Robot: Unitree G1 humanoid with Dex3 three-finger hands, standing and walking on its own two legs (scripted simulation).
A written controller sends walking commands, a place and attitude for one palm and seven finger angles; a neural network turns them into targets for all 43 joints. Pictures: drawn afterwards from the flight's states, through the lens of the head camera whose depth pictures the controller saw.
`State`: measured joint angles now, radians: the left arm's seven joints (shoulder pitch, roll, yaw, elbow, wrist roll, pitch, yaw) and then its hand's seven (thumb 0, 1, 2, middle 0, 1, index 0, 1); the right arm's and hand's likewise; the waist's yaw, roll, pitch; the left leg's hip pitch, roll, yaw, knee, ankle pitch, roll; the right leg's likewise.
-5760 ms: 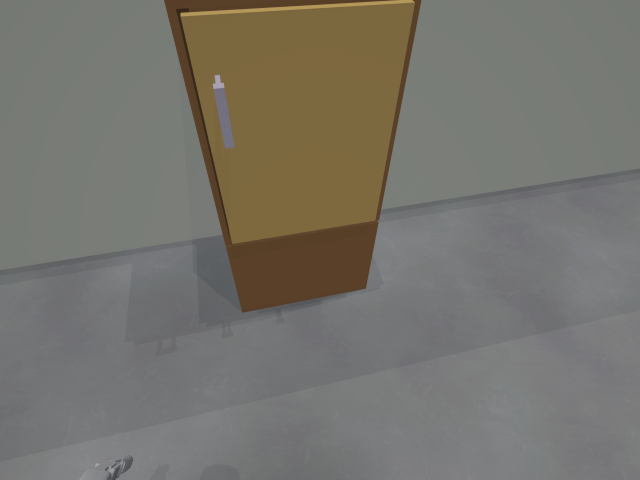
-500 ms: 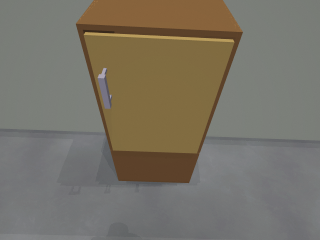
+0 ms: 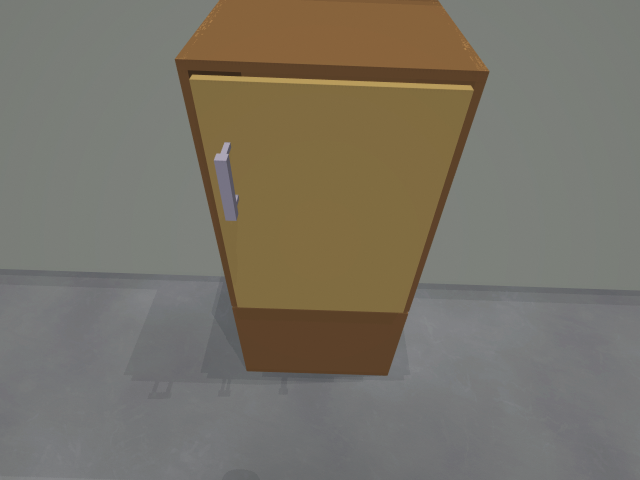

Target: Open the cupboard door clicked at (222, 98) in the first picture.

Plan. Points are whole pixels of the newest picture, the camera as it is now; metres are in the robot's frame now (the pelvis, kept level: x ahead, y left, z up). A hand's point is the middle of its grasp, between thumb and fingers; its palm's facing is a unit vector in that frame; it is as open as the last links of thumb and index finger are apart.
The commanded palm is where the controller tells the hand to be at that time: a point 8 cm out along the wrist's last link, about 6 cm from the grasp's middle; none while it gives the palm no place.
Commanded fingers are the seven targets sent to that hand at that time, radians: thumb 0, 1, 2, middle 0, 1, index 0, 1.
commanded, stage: look again from close up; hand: left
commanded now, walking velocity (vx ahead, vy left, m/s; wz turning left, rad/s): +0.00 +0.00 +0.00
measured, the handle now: (229, 182) +0.57 +0.20 +0.06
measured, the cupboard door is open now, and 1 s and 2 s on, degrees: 0 0 0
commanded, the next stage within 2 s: shuffle to correct the standing spot in 0.28 s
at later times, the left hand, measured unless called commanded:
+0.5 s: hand out of the picture -0.06 +0.21 -0.17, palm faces +0.02 -0.98 -0.18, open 7.3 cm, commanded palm none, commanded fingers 0.00 0.90 0.90 -0.20 -0.30 -0.20 -0.30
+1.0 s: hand out of the picture -0.05 +0.18 -0.18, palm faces +0.05 -0.99 -0.09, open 7.4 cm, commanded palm none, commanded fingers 0.00 0.90 0.90 -0.20 -0.30 -0.20 -0.30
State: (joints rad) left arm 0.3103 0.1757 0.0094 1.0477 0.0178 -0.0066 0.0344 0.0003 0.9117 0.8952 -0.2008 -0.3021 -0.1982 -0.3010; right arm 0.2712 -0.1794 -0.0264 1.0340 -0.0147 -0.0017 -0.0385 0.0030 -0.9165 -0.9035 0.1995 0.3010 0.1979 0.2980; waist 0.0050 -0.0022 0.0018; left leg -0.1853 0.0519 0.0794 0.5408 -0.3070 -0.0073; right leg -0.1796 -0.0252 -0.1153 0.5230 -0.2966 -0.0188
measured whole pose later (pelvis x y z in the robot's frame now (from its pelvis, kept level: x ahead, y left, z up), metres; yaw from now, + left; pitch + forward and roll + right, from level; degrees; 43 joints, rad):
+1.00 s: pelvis -0.01 +0.03 +0.00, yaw -2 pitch -1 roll +0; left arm 0.41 0.11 0.04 1.08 0.04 0.03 0.00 0.00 0.91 0.90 -0.20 -0.30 -0.20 -0.30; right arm 0.35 -0.11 -0.04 1.05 -0.02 -0.03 -0.04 0.00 -0.92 -0.90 0.20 0.30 0.20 0.30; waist 0.00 -0.04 -0.02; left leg -0.23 0.04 0.15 0.55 -0.30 0.04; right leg -0.43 -0.04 -0.05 0.90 -0.36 -0.02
